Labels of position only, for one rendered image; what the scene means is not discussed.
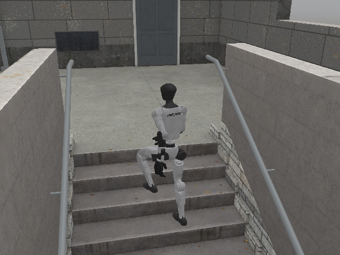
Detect stairs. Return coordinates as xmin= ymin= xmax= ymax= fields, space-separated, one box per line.
xmin=71 ymin=142 xmax=256 ymax=255

